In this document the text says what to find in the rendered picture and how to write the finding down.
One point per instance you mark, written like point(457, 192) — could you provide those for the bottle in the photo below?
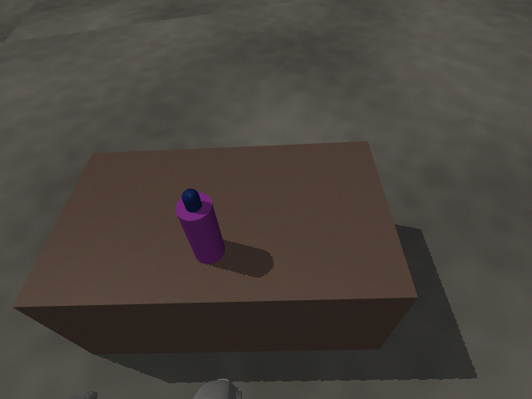
point(197, 217)

